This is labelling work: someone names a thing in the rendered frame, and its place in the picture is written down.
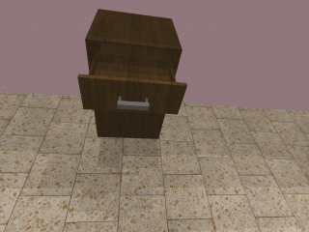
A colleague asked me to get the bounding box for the handle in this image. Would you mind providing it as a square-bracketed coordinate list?
[117, 96, 150, 111]

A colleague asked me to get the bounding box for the drawer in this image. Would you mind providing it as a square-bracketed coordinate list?
[77, 52, 187, 115]

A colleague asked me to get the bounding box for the cabinet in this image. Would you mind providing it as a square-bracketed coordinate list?
[85, 9, 183, 139]

